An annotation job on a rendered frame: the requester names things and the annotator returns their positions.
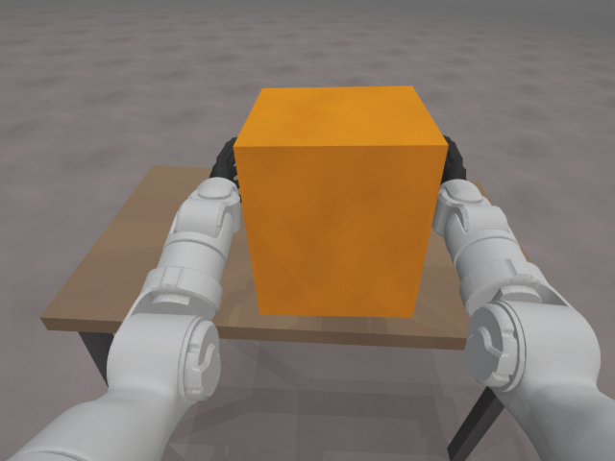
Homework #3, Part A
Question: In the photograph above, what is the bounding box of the left robot upper arm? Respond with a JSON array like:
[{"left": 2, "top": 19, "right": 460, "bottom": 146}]
[{"left": 6, "top": 313, "right": 221, "bottom": 461}]

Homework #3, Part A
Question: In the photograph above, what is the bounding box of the robot right hand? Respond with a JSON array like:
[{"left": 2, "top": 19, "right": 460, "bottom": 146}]
[{"left": 440, "top": 134, "right": 467, "bottom": 185}]

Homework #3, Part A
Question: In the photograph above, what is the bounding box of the robot right forearm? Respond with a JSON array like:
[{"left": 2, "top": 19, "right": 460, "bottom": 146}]
[{"left": 431, "top": 180, "right": 601, "bottom": 376}]

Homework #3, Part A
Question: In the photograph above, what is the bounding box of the right robot upper arm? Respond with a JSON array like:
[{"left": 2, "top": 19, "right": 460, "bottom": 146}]
[{"left": 463, "top": 300, "right": 615, "bottom": 461}]

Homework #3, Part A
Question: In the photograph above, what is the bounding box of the robot left hand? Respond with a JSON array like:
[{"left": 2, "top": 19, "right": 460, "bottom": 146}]
[{"left": 209, "top": 137, "right": 242, "bottom": 203}]

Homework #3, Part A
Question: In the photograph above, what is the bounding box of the table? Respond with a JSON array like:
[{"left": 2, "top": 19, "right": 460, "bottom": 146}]
[{"left": 39, "top": 165, "right": 532, "bottom": 461}]

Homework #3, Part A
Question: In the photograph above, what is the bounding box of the robot left forearm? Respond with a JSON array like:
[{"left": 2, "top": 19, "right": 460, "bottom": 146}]
[{"left": 107, "top": 178, "right": 240, "bottom": 385}]

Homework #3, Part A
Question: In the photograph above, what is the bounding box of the carton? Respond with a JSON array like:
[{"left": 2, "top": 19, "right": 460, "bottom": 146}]
[{"left": 234, "top": 85, "right": 449, "bottom": 318}]

